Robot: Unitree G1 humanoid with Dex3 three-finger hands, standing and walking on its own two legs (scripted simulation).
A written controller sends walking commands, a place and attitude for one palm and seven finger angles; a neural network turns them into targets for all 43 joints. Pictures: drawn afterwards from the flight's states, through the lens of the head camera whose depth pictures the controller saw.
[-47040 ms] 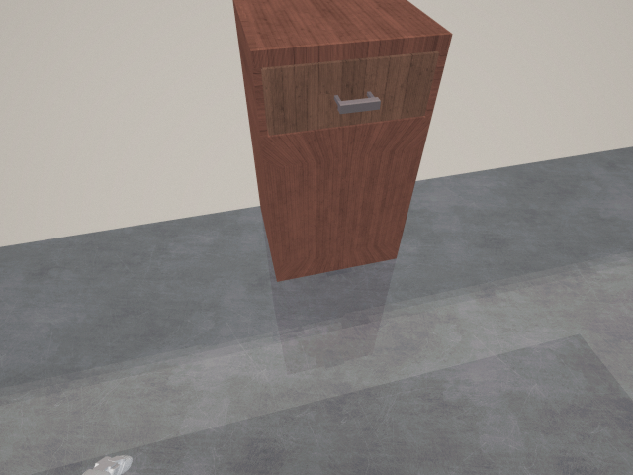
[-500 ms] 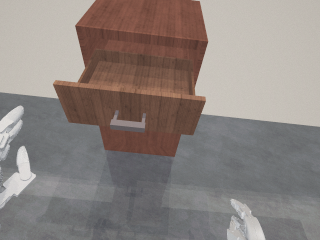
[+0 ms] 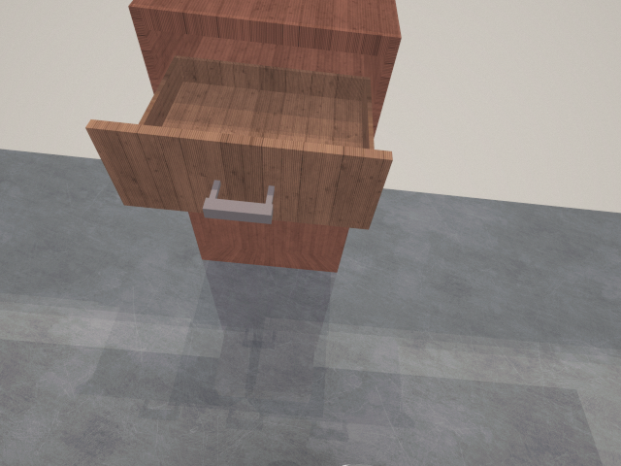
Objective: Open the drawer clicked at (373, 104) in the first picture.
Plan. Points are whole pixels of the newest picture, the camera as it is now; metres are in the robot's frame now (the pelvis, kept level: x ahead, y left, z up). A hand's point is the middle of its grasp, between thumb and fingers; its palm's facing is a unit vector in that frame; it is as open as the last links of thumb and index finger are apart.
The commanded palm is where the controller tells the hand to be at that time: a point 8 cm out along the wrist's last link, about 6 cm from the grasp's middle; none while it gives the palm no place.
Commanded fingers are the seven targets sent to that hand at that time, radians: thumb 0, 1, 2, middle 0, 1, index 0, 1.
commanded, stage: let the arm hang, fingers relaxed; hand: left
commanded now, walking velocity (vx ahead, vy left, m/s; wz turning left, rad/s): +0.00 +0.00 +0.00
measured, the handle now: (241, 200) +0.50 +0.14 -0.01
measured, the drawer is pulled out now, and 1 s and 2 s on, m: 0.29 0.29 0.29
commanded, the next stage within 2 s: look to check the result in 0.70 s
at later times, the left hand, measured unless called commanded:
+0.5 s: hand out of the picture +0.07 +0.24 -0.14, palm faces -0.01 -0.94 -0.35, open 7.4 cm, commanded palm none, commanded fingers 0.00 0.90 0.90 -0.20 -0.30 -0.20 -0.30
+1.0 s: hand out of the picture +0.09 +0.23 -0.15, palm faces -0.03 -0.95 -0.31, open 7.4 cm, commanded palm none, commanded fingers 0.00 0.90 0.90 -0.20 -0.30 -0.20 -0.30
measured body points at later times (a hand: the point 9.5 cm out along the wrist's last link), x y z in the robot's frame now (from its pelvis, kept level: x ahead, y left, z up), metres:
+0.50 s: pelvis -0.01 +0.00 +0.01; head +0.01 -0.01 +0.46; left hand +0.07 +0.29 -0.12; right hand +0.04 -0.27 -0.14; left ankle -0.03 +0.11 -0.73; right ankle +0.03 -0.10 -0.73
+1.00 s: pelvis +0.01 +0.00 +0.01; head +0.03 +0.00 +0.46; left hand +0.10 +0.28 -0.13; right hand +0.07 -0.29 -0.12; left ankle -0.03 +0.11 -0.73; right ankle +0.03 -0.10 -0.73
